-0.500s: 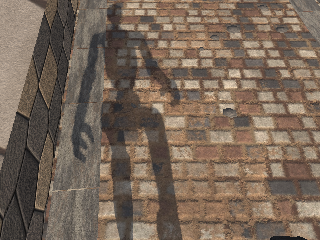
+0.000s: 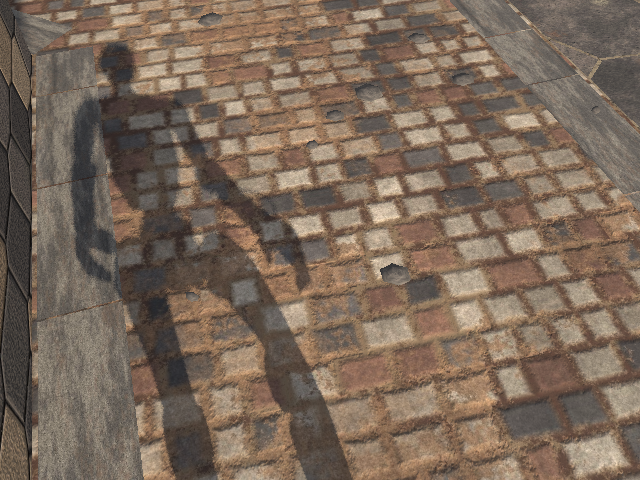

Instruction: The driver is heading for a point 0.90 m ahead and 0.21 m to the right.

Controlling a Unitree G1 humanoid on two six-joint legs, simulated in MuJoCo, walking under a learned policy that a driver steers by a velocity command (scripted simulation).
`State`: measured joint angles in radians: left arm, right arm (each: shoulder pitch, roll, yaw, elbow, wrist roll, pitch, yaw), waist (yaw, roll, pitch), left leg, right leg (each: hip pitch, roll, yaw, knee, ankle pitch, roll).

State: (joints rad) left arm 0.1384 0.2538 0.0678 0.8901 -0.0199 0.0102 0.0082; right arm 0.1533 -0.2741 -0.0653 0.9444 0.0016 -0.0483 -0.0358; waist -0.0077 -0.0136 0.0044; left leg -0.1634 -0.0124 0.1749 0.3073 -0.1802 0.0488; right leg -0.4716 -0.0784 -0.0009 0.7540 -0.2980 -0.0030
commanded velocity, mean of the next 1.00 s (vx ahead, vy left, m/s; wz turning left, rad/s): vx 0.42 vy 0.00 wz -0.34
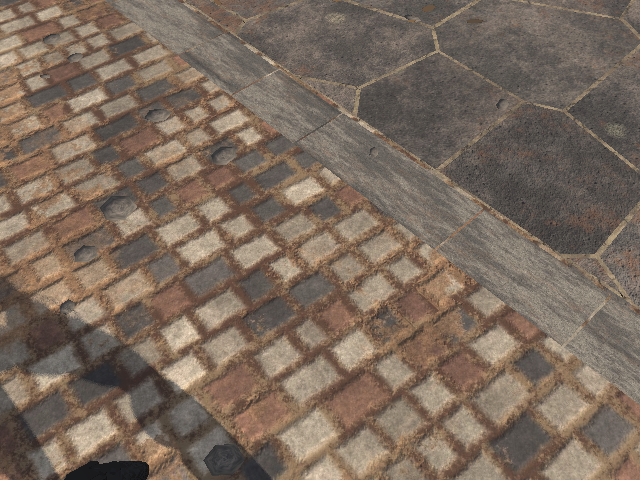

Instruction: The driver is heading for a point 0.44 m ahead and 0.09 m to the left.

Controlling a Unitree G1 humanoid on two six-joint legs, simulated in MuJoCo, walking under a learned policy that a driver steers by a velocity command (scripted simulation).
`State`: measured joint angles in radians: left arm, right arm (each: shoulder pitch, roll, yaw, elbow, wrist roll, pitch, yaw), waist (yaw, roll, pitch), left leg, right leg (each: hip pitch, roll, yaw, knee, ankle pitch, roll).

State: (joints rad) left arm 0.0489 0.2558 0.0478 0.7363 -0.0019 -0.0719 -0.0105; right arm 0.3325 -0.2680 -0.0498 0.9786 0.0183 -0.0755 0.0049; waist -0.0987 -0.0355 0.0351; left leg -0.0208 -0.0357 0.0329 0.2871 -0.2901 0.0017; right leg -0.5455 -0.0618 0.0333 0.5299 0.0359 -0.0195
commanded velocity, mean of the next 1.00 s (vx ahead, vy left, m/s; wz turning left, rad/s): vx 0.06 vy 0.00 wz -0.01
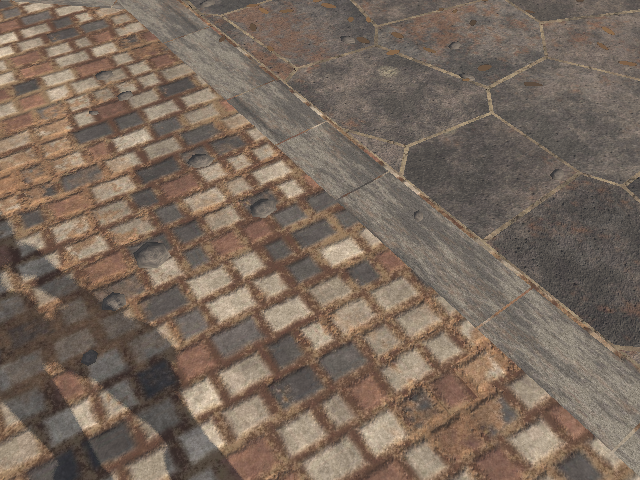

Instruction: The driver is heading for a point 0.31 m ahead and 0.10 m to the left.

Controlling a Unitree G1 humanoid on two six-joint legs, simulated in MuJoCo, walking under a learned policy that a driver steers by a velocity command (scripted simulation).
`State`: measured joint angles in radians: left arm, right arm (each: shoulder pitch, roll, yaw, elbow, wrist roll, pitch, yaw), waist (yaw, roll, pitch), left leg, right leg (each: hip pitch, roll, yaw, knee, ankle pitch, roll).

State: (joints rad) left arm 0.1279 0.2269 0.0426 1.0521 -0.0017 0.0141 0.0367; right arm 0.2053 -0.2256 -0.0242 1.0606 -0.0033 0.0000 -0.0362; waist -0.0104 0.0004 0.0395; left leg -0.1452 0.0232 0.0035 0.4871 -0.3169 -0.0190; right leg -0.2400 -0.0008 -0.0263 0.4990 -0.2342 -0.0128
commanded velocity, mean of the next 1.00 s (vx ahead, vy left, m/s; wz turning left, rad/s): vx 0.20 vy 0.00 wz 0.27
